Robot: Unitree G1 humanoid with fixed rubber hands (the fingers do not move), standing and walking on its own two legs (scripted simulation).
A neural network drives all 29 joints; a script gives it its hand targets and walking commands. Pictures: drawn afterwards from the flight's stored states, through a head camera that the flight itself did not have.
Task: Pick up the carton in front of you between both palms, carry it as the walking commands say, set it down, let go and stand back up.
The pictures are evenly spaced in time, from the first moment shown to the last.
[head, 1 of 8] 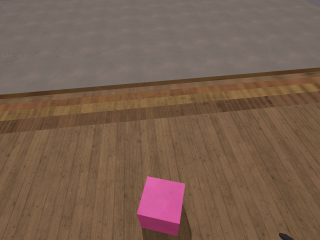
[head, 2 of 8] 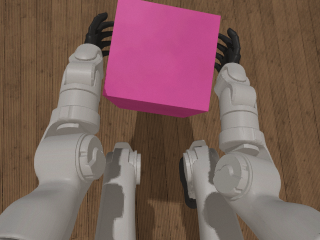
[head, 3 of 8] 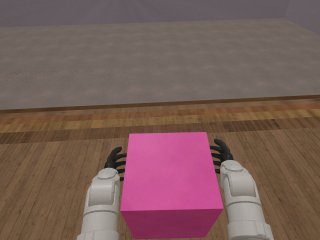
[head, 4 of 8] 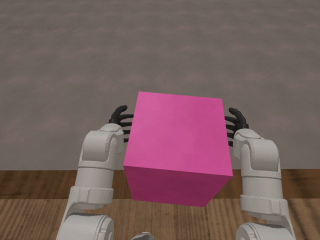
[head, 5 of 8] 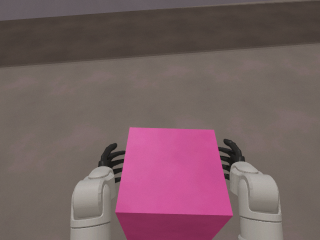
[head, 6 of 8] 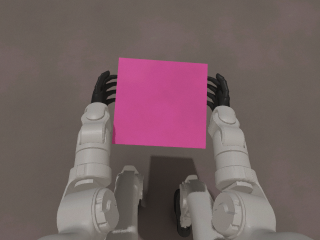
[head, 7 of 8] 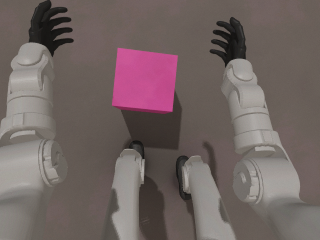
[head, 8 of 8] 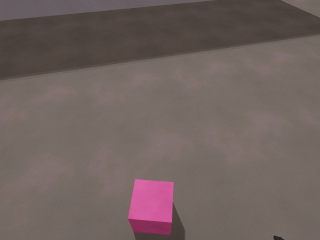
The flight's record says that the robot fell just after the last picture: no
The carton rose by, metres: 0.68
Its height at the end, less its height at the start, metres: -0.93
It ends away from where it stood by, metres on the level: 4.39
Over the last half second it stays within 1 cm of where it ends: yes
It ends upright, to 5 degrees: yes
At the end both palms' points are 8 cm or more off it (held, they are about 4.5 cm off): yes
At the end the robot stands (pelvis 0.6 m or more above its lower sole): yes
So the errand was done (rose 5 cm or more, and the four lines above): yes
